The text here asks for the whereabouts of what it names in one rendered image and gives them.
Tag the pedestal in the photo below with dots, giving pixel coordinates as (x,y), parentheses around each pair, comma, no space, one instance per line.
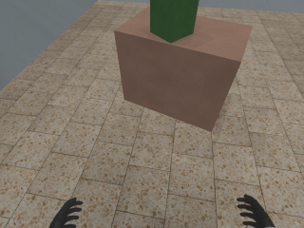
(188,79)

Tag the robot left hand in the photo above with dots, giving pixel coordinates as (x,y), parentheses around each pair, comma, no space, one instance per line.
(62,217)

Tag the robot right hand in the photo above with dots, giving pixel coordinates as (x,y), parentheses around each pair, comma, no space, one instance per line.
(259,215)

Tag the carton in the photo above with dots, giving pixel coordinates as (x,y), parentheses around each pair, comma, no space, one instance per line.
(172,20)

